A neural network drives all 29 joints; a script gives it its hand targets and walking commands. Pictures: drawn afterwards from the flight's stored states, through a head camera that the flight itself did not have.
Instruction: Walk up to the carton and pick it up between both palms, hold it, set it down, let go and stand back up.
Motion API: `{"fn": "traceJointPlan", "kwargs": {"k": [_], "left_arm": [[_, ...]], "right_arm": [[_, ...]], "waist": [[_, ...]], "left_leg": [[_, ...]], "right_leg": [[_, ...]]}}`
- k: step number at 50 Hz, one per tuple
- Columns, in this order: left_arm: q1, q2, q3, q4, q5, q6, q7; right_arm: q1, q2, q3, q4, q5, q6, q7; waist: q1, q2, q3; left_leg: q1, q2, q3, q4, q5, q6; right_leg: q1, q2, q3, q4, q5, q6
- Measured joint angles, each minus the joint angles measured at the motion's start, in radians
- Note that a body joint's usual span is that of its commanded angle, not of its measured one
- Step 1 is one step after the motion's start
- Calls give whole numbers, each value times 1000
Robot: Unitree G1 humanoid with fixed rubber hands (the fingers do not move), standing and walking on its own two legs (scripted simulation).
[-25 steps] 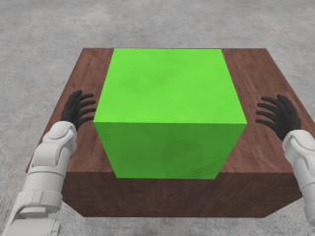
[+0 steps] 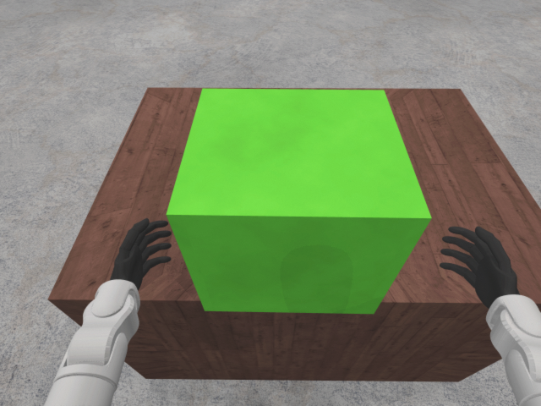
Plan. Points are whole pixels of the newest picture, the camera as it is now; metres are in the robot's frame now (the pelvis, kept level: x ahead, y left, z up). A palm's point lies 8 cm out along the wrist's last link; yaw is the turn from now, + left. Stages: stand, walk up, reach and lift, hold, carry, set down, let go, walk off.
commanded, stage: set down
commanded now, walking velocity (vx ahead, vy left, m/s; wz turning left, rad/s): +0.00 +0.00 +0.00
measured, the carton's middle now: (290, 204) +0.46 -0.03 +0.01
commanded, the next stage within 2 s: let go in 1.66 s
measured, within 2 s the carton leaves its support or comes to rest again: neither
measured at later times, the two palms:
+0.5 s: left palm (122, 326) +0.26 +0.23 +0.00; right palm (481, 330) +0.23 -0.28 +0.00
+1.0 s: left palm (118, 374) +0.20 +0.23 -0.05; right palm (454, 372) +0.19 -0.24 -0.05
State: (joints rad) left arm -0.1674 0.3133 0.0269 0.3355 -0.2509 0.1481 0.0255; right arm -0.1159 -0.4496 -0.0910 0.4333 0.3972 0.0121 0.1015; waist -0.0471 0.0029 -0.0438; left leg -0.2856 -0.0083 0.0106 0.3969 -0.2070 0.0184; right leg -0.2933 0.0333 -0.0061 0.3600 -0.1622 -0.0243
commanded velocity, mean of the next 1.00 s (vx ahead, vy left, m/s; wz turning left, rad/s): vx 0.00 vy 0.00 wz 0.00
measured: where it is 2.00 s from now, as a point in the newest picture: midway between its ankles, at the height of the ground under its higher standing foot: outside the picture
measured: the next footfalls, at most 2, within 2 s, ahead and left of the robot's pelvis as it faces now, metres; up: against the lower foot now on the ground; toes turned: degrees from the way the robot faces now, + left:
none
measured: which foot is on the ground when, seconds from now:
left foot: down 0.00-1.00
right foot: down 0.00-1.00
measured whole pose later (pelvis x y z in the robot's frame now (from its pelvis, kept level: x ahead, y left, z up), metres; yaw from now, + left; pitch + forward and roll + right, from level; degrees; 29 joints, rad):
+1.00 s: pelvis +0.00 +0.00 +0.00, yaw +0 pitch -2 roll -1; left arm 0.09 0.27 -0.04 0.62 -0.20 -0.19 0.01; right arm 0.11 -0.26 0.00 0.63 0.22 -0.23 0.03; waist -0.01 0.00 0.05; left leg -0.16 -0.01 0.01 0.44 -0.25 0.02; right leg -0.17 0.04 0.01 0.41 -0.21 -0.03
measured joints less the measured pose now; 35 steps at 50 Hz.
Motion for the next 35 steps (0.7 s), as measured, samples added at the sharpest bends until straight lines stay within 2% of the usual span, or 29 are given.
{"fn": "traceJointPlan", "kwargs": {"k": [12, 19, 29, 35], "left_arm": [[125, -22, -34, 45, 9, -171, 3], [161, -21, -52, 109, 3, -271, 8], [214, -22, -74, 174, 4, -377, -1], [232, -27, -83, 233, 8, -402, -1]], "right_arm": [[105, 35, 28, 13, -1, -116, -12], [138, 60, 39, 51, -9, -173, -19], [178, 91, 65, 115, -28, -252, -34], [196, 118, 78, 151, -59, -267, -44]], "waist": [[6, 6, 16], [12, 3, 22], [18, 6, 43], [25, 4, 65]], "left_leg": [[26, -1, -2, 26, -24, 2], [42, -2, -2, 37, -33, 1], [68, -2, -5, 56, -44, 1], [79, -1, -3, 69, -51, 1]], "right_leg": [[25, 1, 3, 27, -24, 2], [38, 1, 5, 43, -35, 1], [66, 2, 5, 58, -44, 1], [74, 3, 9, 75, -52, 1]]}}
